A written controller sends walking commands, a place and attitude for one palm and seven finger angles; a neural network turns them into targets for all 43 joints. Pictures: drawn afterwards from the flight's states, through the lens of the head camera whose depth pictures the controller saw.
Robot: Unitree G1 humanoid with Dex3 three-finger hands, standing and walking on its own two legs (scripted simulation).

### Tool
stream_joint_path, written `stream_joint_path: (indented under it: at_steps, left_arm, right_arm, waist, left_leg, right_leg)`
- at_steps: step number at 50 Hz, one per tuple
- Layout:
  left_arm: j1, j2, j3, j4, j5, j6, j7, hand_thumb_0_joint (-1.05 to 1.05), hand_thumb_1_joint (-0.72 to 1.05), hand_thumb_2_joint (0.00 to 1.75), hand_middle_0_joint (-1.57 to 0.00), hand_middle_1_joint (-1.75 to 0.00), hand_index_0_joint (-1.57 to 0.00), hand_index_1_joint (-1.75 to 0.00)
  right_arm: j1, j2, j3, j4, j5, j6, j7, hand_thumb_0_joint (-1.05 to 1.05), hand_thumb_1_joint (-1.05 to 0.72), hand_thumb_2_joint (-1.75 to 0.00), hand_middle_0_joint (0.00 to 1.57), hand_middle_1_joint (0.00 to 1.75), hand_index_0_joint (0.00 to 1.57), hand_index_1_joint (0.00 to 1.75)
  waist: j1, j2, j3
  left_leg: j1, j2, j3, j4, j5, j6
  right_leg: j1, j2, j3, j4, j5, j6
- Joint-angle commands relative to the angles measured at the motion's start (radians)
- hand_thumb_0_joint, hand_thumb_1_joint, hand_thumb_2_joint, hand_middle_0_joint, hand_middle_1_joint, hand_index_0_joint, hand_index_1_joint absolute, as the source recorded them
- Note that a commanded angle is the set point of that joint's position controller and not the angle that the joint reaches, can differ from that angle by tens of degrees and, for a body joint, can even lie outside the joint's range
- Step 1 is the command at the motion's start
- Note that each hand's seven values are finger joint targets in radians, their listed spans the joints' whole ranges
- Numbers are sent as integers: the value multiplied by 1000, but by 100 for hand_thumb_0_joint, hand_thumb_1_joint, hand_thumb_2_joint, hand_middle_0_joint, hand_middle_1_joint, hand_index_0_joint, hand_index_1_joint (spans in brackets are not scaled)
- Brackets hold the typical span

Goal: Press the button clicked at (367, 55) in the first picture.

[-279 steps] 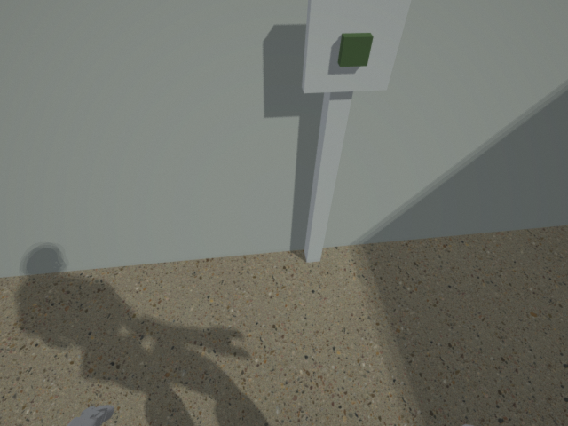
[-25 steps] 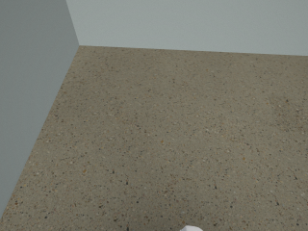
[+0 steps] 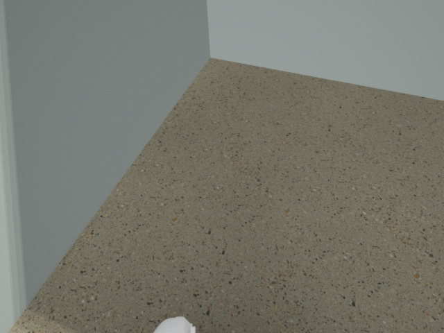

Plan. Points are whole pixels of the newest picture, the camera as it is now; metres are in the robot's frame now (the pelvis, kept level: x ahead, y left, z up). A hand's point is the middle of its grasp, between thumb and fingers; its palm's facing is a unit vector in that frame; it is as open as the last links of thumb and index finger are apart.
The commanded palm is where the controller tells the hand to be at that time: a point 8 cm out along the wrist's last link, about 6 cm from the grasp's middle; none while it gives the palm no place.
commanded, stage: turn to face it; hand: left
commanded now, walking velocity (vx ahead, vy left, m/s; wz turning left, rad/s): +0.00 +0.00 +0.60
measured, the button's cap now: out of the picture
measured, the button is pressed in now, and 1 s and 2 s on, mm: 0 0 0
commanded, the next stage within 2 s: take the last steps up to it in 1.88 s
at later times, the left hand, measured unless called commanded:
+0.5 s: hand out of the picture +0.06 +0.26 -0.15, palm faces +0.28 -0.92 -0.27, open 7.4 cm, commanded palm none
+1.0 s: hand out of the picture -0.09 +0.22 -0.19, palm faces +0.59 -0.77 -0.24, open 7.4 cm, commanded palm none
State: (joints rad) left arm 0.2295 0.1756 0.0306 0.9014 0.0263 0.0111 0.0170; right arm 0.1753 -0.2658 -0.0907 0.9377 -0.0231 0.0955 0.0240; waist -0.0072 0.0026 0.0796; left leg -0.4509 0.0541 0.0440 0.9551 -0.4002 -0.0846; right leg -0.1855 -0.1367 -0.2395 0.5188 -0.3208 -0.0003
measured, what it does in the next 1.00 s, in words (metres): steps on the spot, turning left: left foot, then right foot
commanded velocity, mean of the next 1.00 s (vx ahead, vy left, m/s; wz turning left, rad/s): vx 0.00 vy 0.00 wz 0.60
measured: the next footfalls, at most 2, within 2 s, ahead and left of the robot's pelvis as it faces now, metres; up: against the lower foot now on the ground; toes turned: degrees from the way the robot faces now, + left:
left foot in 0.12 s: +0.03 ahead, +0.14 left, +0.00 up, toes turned +11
right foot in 0.56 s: +0.08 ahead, -0.10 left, +0.00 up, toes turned +16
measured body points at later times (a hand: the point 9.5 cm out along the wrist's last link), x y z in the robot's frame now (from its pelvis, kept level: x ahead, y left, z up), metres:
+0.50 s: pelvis +0.00 +0.02 +0.00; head +0.05 +0.03 +0.44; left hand +0.05 +0.30 -0.13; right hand +0.15 -0.21 -0.15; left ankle -0.01 +0.13 -0.74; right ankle +0.04 -0.12 -0.71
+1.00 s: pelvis +0.00 +0.03 -0.02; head +0.03 +0.07 +0.43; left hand -0.12 +0.26 -0.17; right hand +0.24 -0.13 -0.14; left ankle -0.05 +0.12 -0.74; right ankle +0.04 -0.11 -0.74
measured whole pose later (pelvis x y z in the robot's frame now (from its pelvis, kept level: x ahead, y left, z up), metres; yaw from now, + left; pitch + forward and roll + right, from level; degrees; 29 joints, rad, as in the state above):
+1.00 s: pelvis +0.00 +0.03 -0.02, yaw +36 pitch +0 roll +0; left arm 0.26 0.25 0.06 0.90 0.02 0.04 0.01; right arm 0.14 -0.25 -0.07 0.90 -0.02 0.06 0.03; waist 0.01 -0.05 0.10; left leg -0.32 0.02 0.10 0.64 -0.30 -0.02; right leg -0.24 -0.21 -0.28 0.70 -0.41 0.06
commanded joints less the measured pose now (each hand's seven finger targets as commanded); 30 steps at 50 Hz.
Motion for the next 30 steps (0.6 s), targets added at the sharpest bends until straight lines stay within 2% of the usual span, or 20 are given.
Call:
stream_joint_path:
  at_steps: [1,3,4,5,6,7,8,9,10,11,13,18,21,24,25,26,27,28,29,30]
  left_arm:
    - [52,246,74,-42,8,-9,16,0,90,90,-20,-30,-20,-30]
    - [39,254,79,-40,0,-5,12,0,90,90,-20,-30,-20,-30]
    - [36,249,79,-43,-8,-1,8,0,90,90,-20,-30,-20,-30]
    - [36,209,76,-66,-16,1,3,0,90,90,-20,-30,-20,-30]
    - [-25,146,50,-116,-18,2,-3,0,90,90,-20,-30,-20,-30]
    - [-59,167,52,-127,-10,16,4,0,90,90,-20,-30,-20,-30]
    - [-79,158,55,-115,-6,22,5,0,90,90,-20,-30,-20,-30]
    - [-89,157,61,-102,-9,21,3,0,90,90,-20,-30,-20,-30]
    - [-84,167,65,-89,-9,20,-2,0,90,90,-20,-30,-20,-30]
    - [-56,168,66,-78,-9,19,-8,0,90,90,-20,-30,-20,-30]
    - [-29,161,63,-68,-10,21,-11,0,90,90,-20,-30,-20,-30]
    - [-73,151,59,-95,-13,25,-5,0,90,90,-20,-30,-20,-30]
    - [-87,145,57,-113,-14,19,-3,0,90,90,-20,-30,-20,-30]
    - [-44,143,56,-114,-22,8,2,0,90,90,-20,-30,-20,-30]
    - [-4,149,58,-106,-23,1,3,0,90,90,-20,-30,-20,-30]
    - [33,178,63,-101,-20,-10,6,0,90,90,-20,-30,-20,-30]
    - [62,258,79,-100,-5,-24,15,0,90,90,-20,-30,-20,-30]
    - [55,329,87,-107,0,-22,19,0,90,90,-20,-30,-20,-30]
    - [38,300,77,-116,-6,-16,21,0,90,90,-20,-30,-20,-30]
    - [-24,250,72,-123,-6,-22,24,0,90,90,-20,-30,-20,-30]
  right_arm:
    - [-92,-34,7,-118,10,-52,6,0,-90,-90,20,30,20,30]
    - [-34,-54,4,-110,9,-61,2,0,-90,-90,20,30,20,30]
    - [24,-86,-5,-98,6,-68,2,0,-90,-90,20,30,20,30]
    - [101,-189,-31,-85,-1,-81,-4,0,-90,-90,20,30,20,30]
    - [164,-285,-53,-76,9,-81,-12,0,-90,-90,20,30,20,30]
    - [187,-275,-49,-55,12,-73,-16,0,-90,-90,20,30,20,30]
    - [145,-235,-40,-57,7,-77,-26,0,-90,-90,20,30,20,30]
    - [87,-214,-34,-76,4,-79,-35,0,-90,-90,20,30,20,30]
    - [31,-185,-22,-92,3,-80,-36,0,-90,-90,20,30,20,30]
    - [-7,-171,-15,-102,3,-84,-36,0,-90,-90,20,30,20,30]
    - [-23,-170,-15,-111,3,-86,-34,0,-90,-90,20,30,20,30]
    - [2,-182,-23,-108,-1,-78,-29,0,-90,-90,20,30,20,30]
    - [1,-181,-29,-110,-4,-72,-26,0,-90,-90,20,30,20,30]
    - [-17,-178,-34,-119,-4,-68,-25,0,-90,-90,20,30,20,30]
    - [-34,-174,-35,-124,1,-68,-24,0,-90,-90,20,30,20,30]
    - [-33,-152,-33,-128,8,-69,-22,0,-90,-90,20,30,20,30]
    - [-1,-85,-23,-136,16,-71,-16,0,-90,-90,20,30,20,30]
    - [-3,-53,-17,-165,12,-70,-17,0,-90,-90,20,30,20,30]
    - [-13,-101,-28,-158,3,-63,-18,0,-90,-90,20,30,20,30]
    - [-5,-102,-31,-133,0,-51,-11,0,-90,-90,20,30,20,30]
  waist:
    - [57,-238,-96]
    - [25,-208,-141]
    - [-9,-141,-179]
    - [-57,95,-248]
    - [-89,330,-254]
    - [-91,222,-250]
    - [-81,195,-207]
    - [-64,222,-166]
    - [-43,204,-127]
    - [-20,201,-127]
    - [-8,161,-138]
    - [-23,126,-119]
    - [-25,153,-113]
    - [-4,172,-139]
    - [21,155,-156]
    - [41,92,-165]
    - [52,-145,-211]
    - [54,-344,-185]
    - [48,-220,-171]
    - [18,-243,-127]
  left_leg:
    - [12,-13,69,-206,-41,21]
    - [125,-28,93,-378,74,36]
    - [262,-28,73,-504,213,50]
    - [477,143,-153,-570,475,127]
    - [576,368,-429,-556,938,255]
    - [532,394,-359,-536,936,313]
    - [474,339,-323,-560,811,299]
    - [420,281,-305,-560,746,278]
    - [356,230,-259,-564,719,251]
    - [331,202,-220,-568,690,232]
    - [322,168,-202,-572,660,226]
    - [286,173,-297,-600,499,252]
    - [249,156,-340,-581,492,251]
    - [207,134,-387,-525,553,239]
    - [170,116,-380,-482,537,218]
    - [97,70,-358,-418,456,174]
    - [-70,-39,-238,-235,177,94]
    - [-189,-140,-97,0,-204,34]
    - [-155,-83,-144,163,-194,46]
    - [-147,-54,-158,233,-129,45]
  right_leg:
    - [135,-247,139,-69,579,-105]
    - [125,-234,84,24,577,-67]
    - [57,-211,52,140,523,-25]
    - [-155,-125,20,363,261,43]
    - [-412,-2,71,562,-348,103]
    - [-423,-13,168,644,-350,91]
    - [-444,-23,189,671,-280,91]
    - [-446,-18,206,682,-216,95]
    - [-420,-11,223,676,-156,95]
    - [-393,-6,219,661,-117,98]
    - [-359,18,212,612,-87,103]
    - [-317,49,220,463,-94,106]
    - [-240,79,213,326,-108,97]
    - [-116,114,205,158,-59,85]
    - [-34,114,203,46,21,83]
    - [85,82,222,-107,124,77]
    - [256,-137,416,-227,164,20]
    - [218,-371,624,-236,329,-99]
    - [114,-369,549,-217,337,-149]
    - [35,-306,480,-240,248,-130]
